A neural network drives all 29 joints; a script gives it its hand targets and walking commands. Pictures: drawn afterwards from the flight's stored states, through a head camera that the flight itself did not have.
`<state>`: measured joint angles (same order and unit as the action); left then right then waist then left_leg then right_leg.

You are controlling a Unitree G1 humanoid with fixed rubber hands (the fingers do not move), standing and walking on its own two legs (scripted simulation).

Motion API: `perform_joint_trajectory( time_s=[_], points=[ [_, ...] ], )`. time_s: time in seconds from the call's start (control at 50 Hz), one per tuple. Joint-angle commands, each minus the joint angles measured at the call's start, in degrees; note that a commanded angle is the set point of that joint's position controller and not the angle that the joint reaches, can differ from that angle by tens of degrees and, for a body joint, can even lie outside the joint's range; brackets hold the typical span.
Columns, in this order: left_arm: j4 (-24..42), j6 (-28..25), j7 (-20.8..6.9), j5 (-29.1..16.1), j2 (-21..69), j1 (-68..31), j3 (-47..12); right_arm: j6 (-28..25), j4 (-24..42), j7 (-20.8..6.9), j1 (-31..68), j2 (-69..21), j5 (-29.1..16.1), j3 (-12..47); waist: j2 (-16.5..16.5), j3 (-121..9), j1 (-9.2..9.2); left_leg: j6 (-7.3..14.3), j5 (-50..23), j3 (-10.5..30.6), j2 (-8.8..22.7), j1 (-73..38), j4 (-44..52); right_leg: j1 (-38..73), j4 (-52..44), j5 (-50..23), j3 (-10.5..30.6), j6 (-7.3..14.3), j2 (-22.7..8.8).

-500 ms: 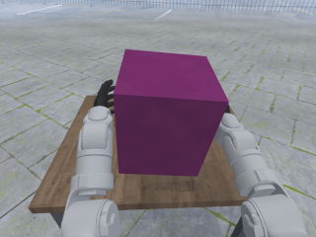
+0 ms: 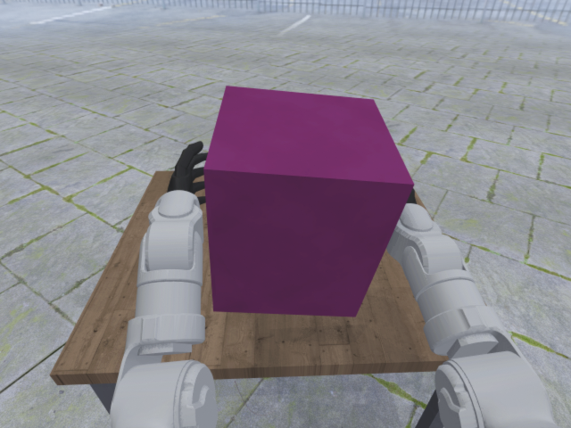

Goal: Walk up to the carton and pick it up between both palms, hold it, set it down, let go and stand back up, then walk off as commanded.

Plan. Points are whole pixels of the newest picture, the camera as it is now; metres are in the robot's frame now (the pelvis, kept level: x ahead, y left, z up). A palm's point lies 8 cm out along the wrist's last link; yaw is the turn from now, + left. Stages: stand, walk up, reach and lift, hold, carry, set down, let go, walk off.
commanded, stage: hold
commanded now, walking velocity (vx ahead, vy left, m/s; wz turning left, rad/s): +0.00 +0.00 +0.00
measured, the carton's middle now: (293, 205) +0.38 +0.01 +0.19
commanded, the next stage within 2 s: none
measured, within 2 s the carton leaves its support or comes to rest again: neither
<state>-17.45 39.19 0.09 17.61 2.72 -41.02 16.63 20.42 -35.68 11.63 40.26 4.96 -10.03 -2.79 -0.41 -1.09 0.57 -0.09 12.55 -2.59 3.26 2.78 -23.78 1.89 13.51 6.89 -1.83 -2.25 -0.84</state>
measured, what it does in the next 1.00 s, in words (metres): stands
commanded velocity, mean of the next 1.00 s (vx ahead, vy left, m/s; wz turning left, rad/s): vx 0.00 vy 0.00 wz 0.00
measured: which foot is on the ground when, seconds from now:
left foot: down 0.00-1.00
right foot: down 0.00-1.00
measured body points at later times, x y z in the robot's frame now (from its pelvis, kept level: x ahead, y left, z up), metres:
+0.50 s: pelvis +0.00 +0.00 +0.00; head -0.06 +0.01 +0.45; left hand +0.38 +0.16 +0.21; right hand +0.39 -0.14 +0.19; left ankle +0.02 +0.11 -0.75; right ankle +0.02 -0.15 -0.75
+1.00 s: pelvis +0.00 +0.00 +0.00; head -0.07 +0.01 +0.44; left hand +0.37 +0.16 +0.22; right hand +0.38 -0.14 +0.19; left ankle +0.02 +0.11 -0.75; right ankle +0.02 -0.15 -0.75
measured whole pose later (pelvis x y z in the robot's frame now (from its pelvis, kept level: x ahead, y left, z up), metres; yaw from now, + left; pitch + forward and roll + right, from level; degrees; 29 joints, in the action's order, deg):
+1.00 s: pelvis +0.00 +0.00 +0.00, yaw +0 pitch -9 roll -2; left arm -16.4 39.6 -0.6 18.3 2.9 -40.7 16.8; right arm 19.5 -35.4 11.7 40.0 4.7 -9.9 -3.0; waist -0.3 -0.3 0.6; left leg -0.1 12.4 -2.6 3.2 2.0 -23.4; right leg 2.5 13.5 6.9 -1.8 -2.2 -0.8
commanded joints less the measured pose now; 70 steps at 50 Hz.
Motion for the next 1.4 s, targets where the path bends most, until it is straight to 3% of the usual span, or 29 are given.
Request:
perform_joint_trajectory(
  time_s=[0.0,0.06,0.12,0.2,0.24,0.34,0.36,0.42,0.48,0.5,0.56,0.6,0.62,0.74,0.76,0.84,0.86,0.9,0.94,0.96,1.02,1.08,1.1,1.16,1.24,1.26,1.28,1.32,1.38],
  points=[
    [5.8,-2.3,-10.7,-7.3,36.9,-28.6,-25.1,-4.6,21.3,-4.8,45.1,-37.5,-3.8,18.2,2.8,-14.0,6.96,-2.1,-15.1,1.1,-4.5,-4.1,7.0,4.4,-1.1,-5.1,-1.7,0.9,5.6],
    [3.3,-1.2,-12.0,-5.0,34.5,-27.4,-21.7,-3.9,16.5,-5.2,42.5,-36.1,-2.5,15.3,2.9,-9.4,6.73,-1.3,-10.0,0.6,-4.6,-2.7,9.4,3.3,-2.0,-0.8,-1.3,1.1,5.2],
    [4.9,-1.7,-11.5,-5.8,34.9,-28.5,-22.1,-5.1,20.8,-5.5,45.5,-37.9,-3.4,17.4,2.8,-13.3,5.31,-0.9,-10.7,0.1,-5.0,-2.1,8.4,4.8,-0.9,-2.8,-1.5,0.7,4.8],
    [5.8,-1.9,-11.6,-6.3,34.8,-28.9,-23.2,-5.2,18.8,-5.4,43.9,-37.1,-2.1,15.6,2.3,-12.1,6.89,-1.3,-12.7,0.6,-4.8,-3.0,8.0,3.9,-0.8,-4.2,-1.7,0.8,5.1],
    [7.7,-2.5,-11.3,-6.3,36.1,-28.2,-23.5,-5.5,20.3,-5.4,43.8,-38.9,-3.4,18.1,2.6,-15.2,5.98,-1.2,-14.8,0.3,-4.8,-4.1,7.6,5.3,-0.4,-5.6,-2.2,0.9,5.4],
    [5.2,-1.8,-11.3,-5.6,35.8,-29.2,-22.9,-5.0,16.6,-5.8,42.2,-36.3,-1.8,14.8,1.0,-10.9,7.4,-1.8,-8.9,0.4,-5.0,-1.7,8.5,3.9,-0.9,-1.1,-2.1,1.3,5.1],
    [6.3,-1.7,-11.1,-5.6,36.2,-27.3,-23.6,-5.5,19.1,-5.8,43.5,-36.8,-2.8,17.0,1.5,-11.9,6.19,-1.5,-11.6,0.5,-4.9,-2.9,8.6,4.2,-1.3,-2.4,-2.0,1.1,5.2],
    [6.3,-1.9,-10.9,-6.3,35.2,-26.5,-24.5,-4.9,18.7,-5.3,42.1,-35.8,-3.0,16.8,1.6,-12.4,7.13,-1.9,-14.5,0.3,-5.0,-4.5,7.5,5.1,-1.4,-5.2,-1.8,0.8,5.0],
    [8.4,-2.2,-11.0,-6.8,35.5,-26.9,-24.2,-6.0,23.1,-4.9,44.7,-39.0,-3.9,19.1,4.2,-17.1,5.53,-1.2,-17.7,-0.1,-5.1,-5.7,6.7,6.6,-0.8,-8.4,-1.9,0.4,5.3],
    [6.8,-1.8,-10.9,-6.3,35.5,-25.4,-24.1,-5.2,21.3,-4.7,42.5,-36.3,-3.8,18.0,1.8,-15.1,7.02,-1.6,-17.2,0.3,-5.2,-6.4,6.4,5.5,-1.3,-7.6,-1.6,0.6,5.1],
    [8.9,-2.1,-11.1,-7.4,36.6,-26.8,-25.7,-5.7,24.1,-4.5,44.5,-36.7,-4.2,18.9,3.2,-16.5,7.53,-1.6,-19.2,0.2,-5.2,-6.9,6.6,5.9,-1.1,-8.8,-2.2,0.6,5.6],
    [8.2,-2.4,-11.1,-7.3,35.8,-28.9,-25.5,-4.8,20.1,-4.6,42.6,-38.2,-3.3,17.8,2.5,-12.9,8.24,-1.6,-16.4,0.6,-5.1,-4.9,7.2,5.0,-1.1,-6.4,-2.2,0.6,5.4],
    [10.6,-2.6,-11.1,-7.9,35.4,-26.9,-25.9,-5.8,24.0,-4.8,44.1,-38.9,-4.8,20.0,3.3,-18.2,6.06,-1.6,-21.3,0.2,-5.2,-5.9,6.2,6.4,-0.3,-11.0,-2.0,0.2,5.6],
    [6.0,-1.7,-11.2,-6.8,35.1,-26.1,-23.9,-5.3,22.9,-4.7,43.8,-35.5,-4.0,17.7,2.4,-14.5,7.43,-1.8,-16.8,0.3,-5.2,-5.2,6.9,5.8,-1.4,-6.4,-1.9,0.8,5.6],
    [9.7,-1.9,-11.1,-7.4,36.3,-25.8,-26.2,-5.2,21.9,-4.7,41.5,-36.6,-4.2,18.7,1.3,-14.9,7.65,-2.2,-19.1,1.0,-4.8,-6.1,6.5,4.6,-0.7,-8.1,-2.1,0.9,6.0],
    [6.9,-1.3,-11.1,-6.1,35.1,-27.2,-23.8,-5.4,21.5,-5.2,44.7,-37.0,-3.5,17.9,2.7,-12.5,5.6,-1.4,-12.7,0.5,-5.0,-2.6,8.0,5.2,-1.5,-3.4,-1.8,0.9,5.4],
    [7.6,-1.4,-11.2,-6.3,35.8,-26.9,-23.7,-5.4,20.9,-5.2,42.9,-36.3,-2.9,16.8,2.1,-12.8,7.08,-1.7,-14.5,0.8,-4.5,-3.9,7.8,3.9,-0.3,-4.6,-2.0,0.7,5.6],
    [6.6,-1.6,-11.7,-6.4,35.0,-27.5,-23.5,-5.4,21.7,-5.1,44.7,-36.8,-2.6,17.1,4.0,-13.1,6.53,-1.3,-13.2,0.2,-5.1,-4.1,8.1,5.0,-1.3,-4.0,-1.7,0.8,5.4],
    [8.8,-2.0,-11.4,-7.0,35.8,-26.1,-25.2,-5.7,22.2,-4.8,43.4,-38.2,-3.3,17.9,2.5,-16.3,7.43,-1.3,-16.7,0.4,-4.9,-5.5,7.0,5.7,-0.9,-7.7,-1.7,0.7,5.3],
    [7.8,-1.7,-11.2,-6.2,35.5,-26.6,-24.3,-5.1,20.4,-5.1,42.3,-37.1,-3.8,17.7,0.5,-13.7,6.43,-1.9,-16.7,0.3,-5.0,-5.1,6.8,4.8,-0.7,-7.1,-1.4,0.7,5.3],
    [5.2,-1.3,-11.7,-6.1,35.9,-27.3,-23.9,-5.5,20.9,-5.0,45.4,-36.5,-2.7,16.3,2.1,-11.9,7.34,-1.6,-12.8,0.2,-5.0,-3.4,8.1,3.7,-1.8,-2.6,-2.2,1.1,5.5],
    [5.1,-1.3,-12.0,-4.6,33.6,-26.1,-21.4,-5.3,20.1,-5.4,44.5,-37.6,-3.0,17.6,3.9,-12.5,5.51,-0.7,-12.5,0.2,-4.8,-3.1,8.4,4.6,-1.5,-3.1,-1.9,0.7,5.3],
    [6.9,-1.5,-11.8,-5.8,35.3,-27.8,-23.8,-5.4,18.9,-5.4,43.1,-36.8,-2.2,16.0,1.8,-11.4,7.67,-1.4,-13.0,-0.1,-5.2,-3.1,8.1,4.4,-1.3,-3.4,-2.5,1.1,5.1],
    [8.1,-2.4,-11.4,-6.1,35.0,-29.8,-23.8,-6.2,19.8,-5.5,45.0,-37.4,-2.9,17.5,2.7,-13.7,6.02,-1.5,-13.7,0.5,-4.7,-4.3,7.4,4.2,-0.4,-3.7,-2.1,1.0,5.2],
    [6.9,-1.6,-11.3,-5.6,34.8,-25.1,-23.0,-5.5,20.6,-4.9,42.3,-36.4,-3.2,18.2,3.2,-13.0,6.3,-1.3,-17.6,0.1,-5.2,-5.4,6.9,5.4,-1.0,-7.4,-2.3,0.6,5.3],
    [7.2,-1.5,-11.7,-5.4,35.5,-26.5,-23.1,-5.1,18.6,-4.8,40.5,-35.2,-3.1,17.4,2.7,-12.1,7.8,-1.3,-15.5,0.2,-5.2,-5.7,7.5,5.2,-1.4,-5.4,-2.3,0.8,5.3],
    [4.9,-1.6,-11.8,-5.0,34.6,-28.4,-22.0,-5.4,18.2,-4.9,44.0,-37.5,-2.1,16.8,3.2,-10.8,6.09,-1.0,-11.4,0.0,-5.1,-3.6,8.4,3.8,-1.7,-2.2,-1.7,0.7,4.9],
    [6.4,-1.9,-11.9,-5.6,34.1,-28.5,-22.6,-5.9,19.7,-5.1,45.0,-37.5,-2.4,17.2,4.4,-12.1,6.67,-0.5,-12.1,-0.1,-5.1,-3.4,8.2,4.4,-1.2,-2.9,-2.4,0.7,5.1],
    [6.0,-1.5,-11.6,-5.2,35.1,-27.6,-22.7,-5.9,18.8,-5.6,43.5,-35.7,-2.5,15.9,1.7,-12.5,6.79,-1.4,-13.1,0.4,-4.6,-4.0,7.9,4.3,-0.8,-3.5,-2.3,0.9,5.3]
  ],
)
